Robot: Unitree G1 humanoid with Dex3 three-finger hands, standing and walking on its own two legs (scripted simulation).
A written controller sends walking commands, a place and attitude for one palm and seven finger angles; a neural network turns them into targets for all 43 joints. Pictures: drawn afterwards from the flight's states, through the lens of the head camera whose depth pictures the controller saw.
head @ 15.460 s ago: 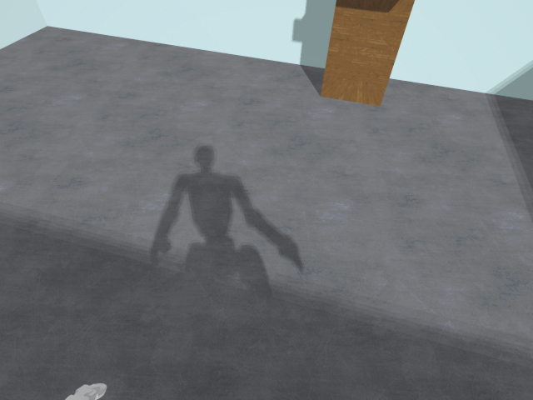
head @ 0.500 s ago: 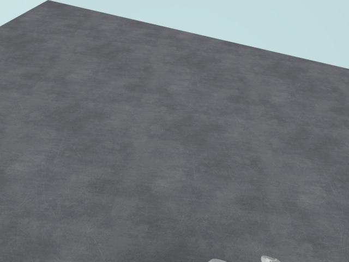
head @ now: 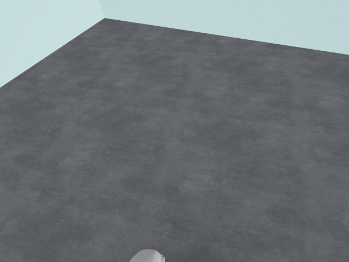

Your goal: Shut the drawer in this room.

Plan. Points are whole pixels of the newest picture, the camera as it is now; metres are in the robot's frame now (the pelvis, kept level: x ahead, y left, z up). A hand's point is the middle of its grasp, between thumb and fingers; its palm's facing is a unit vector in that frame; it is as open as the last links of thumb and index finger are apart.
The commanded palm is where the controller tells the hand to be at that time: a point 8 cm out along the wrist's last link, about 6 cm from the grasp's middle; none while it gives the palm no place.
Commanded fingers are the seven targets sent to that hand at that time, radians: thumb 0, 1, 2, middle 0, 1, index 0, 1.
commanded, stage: turn or walk to find it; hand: left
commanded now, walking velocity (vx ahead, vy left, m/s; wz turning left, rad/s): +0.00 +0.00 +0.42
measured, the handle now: out of the picture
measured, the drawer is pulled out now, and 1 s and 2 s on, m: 0.20 0.20 0.20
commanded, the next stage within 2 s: none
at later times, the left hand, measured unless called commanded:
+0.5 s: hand out of the picture -0.03 +0.27 -0.18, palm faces +0.29 -0.93 -0.23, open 7.4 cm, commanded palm none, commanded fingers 0.00 0.90 0.90 -0.20 -0.30 -0.20 -0.30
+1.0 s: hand out of the picture -0.02 +0.19 -0.14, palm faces +0.42 -0.86 -0.29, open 7.4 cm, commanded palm none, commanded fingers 0.00 0.90 0.90 -0.20 -0.30 -0.20 -0.30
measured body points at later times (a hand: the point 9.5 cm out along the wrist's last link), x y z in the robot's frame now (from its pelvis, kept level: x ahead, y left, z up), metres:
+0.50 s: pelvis -0.02 +0.05 +0.00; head +0.01 +0.08 +0.45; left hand -0.05 +0.32 -0.16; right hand +0.14 -0.17 -0.13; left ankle -0.04 +0.14 -0.74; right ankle -0.02 -0.10 -0.67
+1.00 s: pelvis -0.02 -0.02 +0.00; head +0.01 -0.05 +0.45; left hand -0.04 +0.24 -0.12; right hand +0.10 -0.24 -0.17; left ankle -0.11 +0.12 -0.64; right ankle +0.01 -0.10 -0.74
